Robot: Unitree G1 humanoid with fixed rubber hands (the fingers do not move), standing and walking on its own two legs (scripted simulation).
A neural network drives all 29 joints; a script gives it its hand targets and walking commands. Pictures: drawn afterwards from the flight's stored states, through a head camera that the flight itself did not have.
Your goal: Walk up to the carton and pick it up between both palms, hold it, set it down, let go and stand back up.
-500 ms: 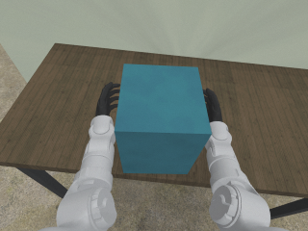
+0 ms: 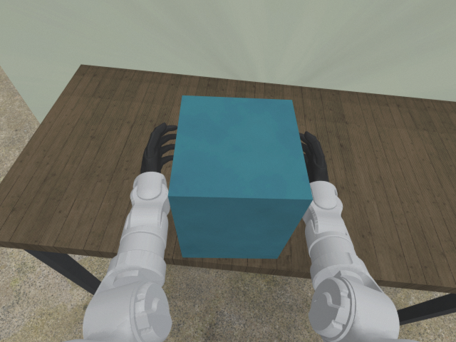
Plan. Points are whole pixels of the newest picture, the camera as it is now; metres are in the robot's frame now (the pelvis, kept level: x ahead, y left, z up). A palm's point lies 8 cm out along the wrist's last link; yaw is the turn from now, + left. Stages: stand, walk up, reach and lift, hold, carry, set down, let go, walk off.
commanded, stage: reach and lift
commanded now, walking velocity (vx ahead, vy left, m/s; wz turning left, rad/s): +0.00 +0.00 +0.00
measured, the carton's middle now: (233, 183) +0.40 +0.01 +0.01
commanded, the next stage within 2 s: none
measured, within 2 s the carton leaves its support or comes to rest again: leaves its support in 1.20 s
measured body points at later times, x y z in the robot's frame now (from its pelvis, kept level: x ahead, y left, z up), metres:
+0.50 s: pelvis +0.00 +0.00 +0.00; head +0.05 +0.01 +0.45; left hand +0.40 +0.16 +0.06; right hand +0.41 -0.14 +0.06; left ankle -0.01 +0.11 -0.75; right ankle -0.01 -0.10 -0.75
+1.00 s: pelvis -0.01 +0.00 +0.00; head +0.03 +0.01 +0.45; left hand +0.39 +0.17 +0.06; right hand +0.41 -0.12 +0.07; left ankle -0.01 +0.11 -0.75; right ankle -0.01 -0.10 -0.75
